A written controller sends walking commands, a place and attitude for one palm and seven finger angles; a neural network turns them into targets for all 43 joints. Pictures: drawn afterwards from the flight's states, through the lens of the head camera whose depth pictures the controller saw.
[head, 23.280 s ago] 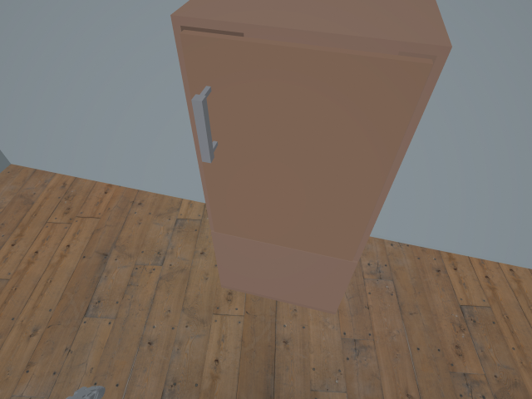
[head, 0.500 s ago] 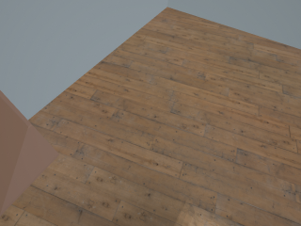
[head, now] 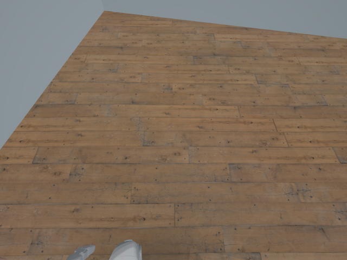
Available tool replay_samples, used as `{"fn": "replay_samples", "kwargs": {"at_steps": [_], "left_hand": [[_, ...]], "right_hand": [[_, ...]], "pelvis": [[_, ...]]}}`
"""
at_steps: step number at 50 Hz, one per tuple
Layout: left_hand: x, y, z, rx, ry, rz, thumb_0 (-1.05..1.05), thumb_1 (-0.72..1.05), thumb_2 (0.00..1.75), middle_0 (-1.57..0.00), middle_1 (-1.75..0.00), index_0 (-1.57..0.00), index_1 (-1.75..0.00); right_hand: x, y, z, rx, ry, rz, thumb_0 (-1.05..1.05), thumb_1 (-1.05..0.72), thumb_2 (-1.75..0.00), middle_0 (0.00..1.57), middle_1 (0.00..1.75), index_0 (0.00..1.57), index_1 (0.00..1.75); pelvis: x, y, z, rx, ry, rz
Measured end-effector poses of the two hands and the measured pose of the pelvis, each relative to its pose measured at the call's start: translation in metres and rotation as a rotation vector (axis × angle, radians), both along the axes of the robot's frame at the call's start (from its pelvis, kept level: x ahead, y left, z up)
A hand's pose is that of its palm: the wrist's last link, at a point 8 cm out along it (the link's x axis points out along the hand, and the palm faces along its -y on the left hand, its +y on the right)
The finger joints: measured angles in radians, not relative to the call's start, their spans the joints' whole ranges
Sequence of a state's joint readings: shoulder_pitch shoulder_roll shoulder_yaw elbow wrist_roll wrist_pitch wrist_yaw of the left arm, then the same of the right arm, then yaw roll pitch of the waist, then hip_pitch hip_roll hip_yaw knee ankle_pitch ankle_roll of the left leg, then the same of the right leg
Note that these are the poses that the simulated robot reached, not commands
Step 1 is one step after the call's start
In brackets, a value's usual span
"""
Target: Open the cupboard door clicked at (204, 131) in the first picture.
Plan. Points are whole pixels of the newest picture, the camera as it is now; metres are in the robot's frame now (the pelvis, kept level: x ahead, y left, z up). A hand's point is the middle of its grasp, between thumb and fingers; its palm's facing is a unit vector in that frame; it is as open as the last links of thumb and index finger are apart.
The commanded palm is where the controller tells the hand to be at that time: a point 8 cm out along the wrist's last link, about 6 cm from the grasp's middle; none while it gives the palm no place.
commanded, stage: walk to a spot facing it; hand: left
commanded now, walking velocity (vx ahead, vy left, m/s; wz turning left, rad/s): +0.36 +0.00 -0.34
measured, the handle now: out of the picture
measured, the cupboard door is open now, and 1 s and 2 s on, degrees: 38 38 38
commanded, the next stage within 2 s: turn to face it in 0.62 s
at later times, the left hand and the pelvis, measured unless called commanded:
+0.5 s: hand (130, 161) +0.41 +0.15 -0.16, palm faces -0.28 -0.94 -0.19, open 7.4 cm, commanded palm none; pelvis +0.26 -0.01 +0.00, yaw -15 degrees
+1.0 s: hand (152, 126) +0.57 +0.09 -0.19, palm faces -0.21 -0.96 -0.19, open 7.3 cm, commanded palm none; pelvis +0.49 -0.08 -0.01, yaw -14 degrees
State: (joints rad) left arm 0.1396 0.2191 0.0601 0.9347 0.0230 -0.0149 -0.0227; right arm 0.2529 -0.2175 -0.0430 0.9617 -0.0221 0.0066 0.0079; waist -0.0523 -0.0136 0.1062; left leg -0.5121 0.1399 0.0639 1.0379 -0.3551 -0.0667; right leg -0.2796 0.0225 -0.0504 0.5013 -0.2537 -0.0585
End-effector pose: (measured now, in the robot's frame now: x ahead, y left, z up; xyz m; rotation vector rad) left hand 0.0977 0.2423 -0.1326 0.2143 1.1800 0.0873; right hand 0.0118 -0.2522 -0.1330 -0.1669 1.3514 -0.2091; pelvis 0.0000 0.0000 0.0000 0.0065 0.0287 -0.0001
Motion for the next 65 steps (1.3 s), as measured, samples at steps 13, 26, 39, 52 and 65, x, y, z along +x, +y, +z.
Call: {"fn": "replay_samples", "kwargs": {"at_steps": [13,26,39,52,65], "left_hand": [[0.087,0.026,-0.025,-0.026,0.171,-0.01,0.01,0.91,0.9,-0.2,-0.3,-0.2,-0.3],[0.341,-0.057,-0.002,-0.023,-0.038,-0.267,0.01,0.91,0.9,-0.2,-0.3,-0.2,-0.3],[0.413,-0.101,-0.005,-0.004,0.094,-0.258,0.01,0.93,0.9,-0.2,-0.3,-0.21,-0.3],[0.496,-0.114,-0.019,-0.01,0.12,-0.116,0.01,0.91,0.9,-0.2,-0.3,-0.2,-0.3],[0.53,-0.141,0.007,0.04,-0.003,0.038,0.01,0.91,0.9,-0.2,-0.3,-0.2,-0.3]], "right_hand": [[0.187,0.035,0.007,-0.023,-0.25,0.0,0.0,-0.9,-0.89,0.2,0.3,0.21,0.3],[0.138,0.013,-0.01,0.043,0.139,-0.274,0.0,-0.92,-0.89,0.2,0.3,0.21,0.3],[0.332,-0.056,0.005,0.012,-0.071,-0.306,0.01,-0.91,-0.89,0.2,0.3,0.2,0.3],[0.484,-0.07,-0.009,0.01,-0.095,-0.173,0.0,-0.93,-0.89,0.2,0.3,0.21,0.3],[0.568,-0.144,-0.006,0.018,-0.027,-0.032,0.01,-0.91,-0.89,0.2,0.3,0.2,0.3]], "pelvis": [[0.139,0.026,-0.01,-0.007,0.006,-0.135],[0.267,-0.02,-0.009,-0.001,0.003,-0.257],[0.387,-0.069,0.005,0.002,0.006,-0.324],[0.497,-0.089,-0.007,-0.008,0.001,-0.222],[0.548,-0.137,0.001,0.04,-0.003,-0.029]]}}
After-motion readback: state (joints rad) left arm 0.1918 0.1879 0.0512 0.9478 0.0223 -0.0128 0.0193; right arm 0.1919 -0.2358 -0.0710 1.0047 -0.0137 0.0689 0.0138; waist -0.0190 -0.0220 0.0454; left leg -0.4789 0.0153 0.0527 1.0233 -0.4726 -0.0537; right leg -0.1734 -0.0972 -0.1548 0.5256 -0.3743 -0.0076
